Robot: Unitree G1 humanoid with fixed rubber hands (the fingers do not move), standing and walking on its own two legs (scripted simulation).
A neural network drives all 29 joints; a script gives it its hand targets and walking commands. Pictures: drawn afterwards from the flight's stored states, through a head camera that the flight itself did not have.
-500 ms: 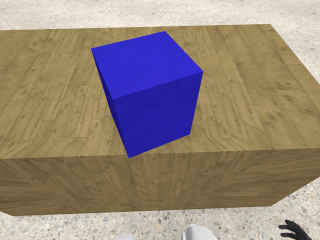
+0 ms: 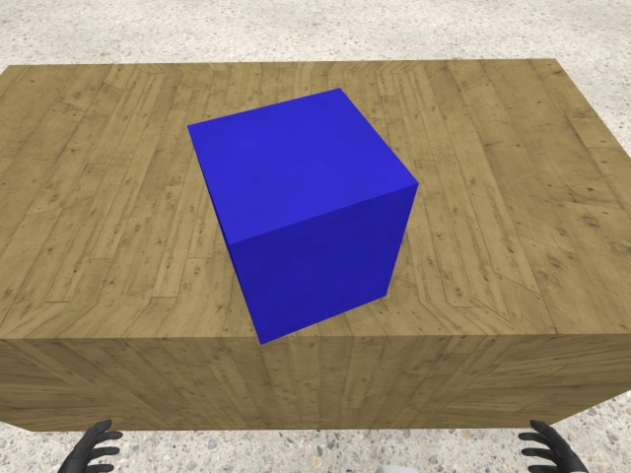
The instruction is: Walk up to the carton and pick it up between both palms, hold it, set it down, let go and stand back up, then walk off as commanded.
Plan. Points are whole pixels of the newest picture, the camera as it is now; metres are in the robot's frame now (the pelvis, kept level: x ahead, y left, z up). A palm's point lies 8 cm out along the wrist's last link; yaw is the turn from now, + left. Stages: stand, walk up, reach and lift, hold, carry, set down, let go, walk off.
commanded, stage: walk up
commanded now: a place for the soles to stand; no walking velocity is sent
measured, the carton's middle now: (298, 221) +0.43 +0.03 +0.05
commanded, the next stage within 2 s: reach and lift in 0.88 s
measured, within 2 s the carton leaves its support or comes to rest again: neither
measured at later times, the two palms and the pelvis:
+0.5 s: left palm out of the picture +0.10 +0.32 -0.08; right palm out of the picture +0.13 -0.30 -0.09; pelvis +0.01 +0.01 +0.02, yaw +1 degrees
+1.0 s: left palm (76, 466) +0.15 +0.31 -0.08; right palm (559, 460) +0.14 -0.30 -0.09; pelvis -0.01 +0.01 +0.01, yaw +0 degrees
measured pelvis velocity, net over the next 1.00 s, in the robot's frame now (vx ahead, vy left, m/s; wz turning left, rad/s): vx -0.01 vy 0.01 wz -0.01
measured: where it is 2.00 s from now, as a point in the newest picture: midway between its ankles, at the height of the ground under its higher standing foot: outside the picture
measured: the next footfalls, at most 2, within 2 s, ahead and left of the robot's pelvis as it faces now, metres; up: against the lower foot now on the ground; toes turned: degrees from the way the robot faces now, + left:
none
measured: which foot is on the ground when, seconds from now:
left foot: down 0.00-1.00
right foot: down 0.00-1.00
